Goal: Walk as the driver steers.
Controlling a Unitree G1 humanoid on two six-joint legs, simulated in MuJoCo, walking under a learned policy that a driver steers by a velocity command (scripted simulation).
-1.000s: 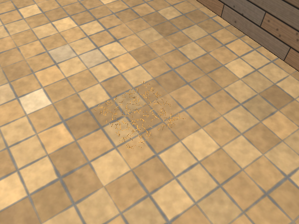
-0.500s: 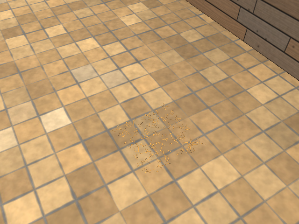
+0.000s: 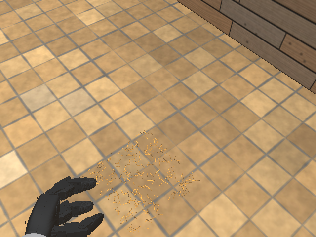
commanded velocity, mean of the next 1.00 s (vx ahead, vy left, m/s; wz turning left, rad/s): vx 0.40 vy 0.00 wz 0.67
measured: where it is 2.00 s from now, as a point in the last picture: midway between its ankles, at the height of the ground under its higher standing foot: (145, 194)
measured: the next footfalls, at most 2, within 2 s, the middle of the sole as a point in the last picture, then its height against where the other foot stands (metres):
right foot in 0.02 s outside the picture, level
left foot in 0.46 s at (122, 196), level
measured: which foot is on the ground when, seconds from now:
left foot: down 0.00-0.04, up 0.06-0.44, down 0.46-1.00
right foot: up 0.00-0.00, down 0.02-0.46, up 0.48-0.98, down 1.00-1.00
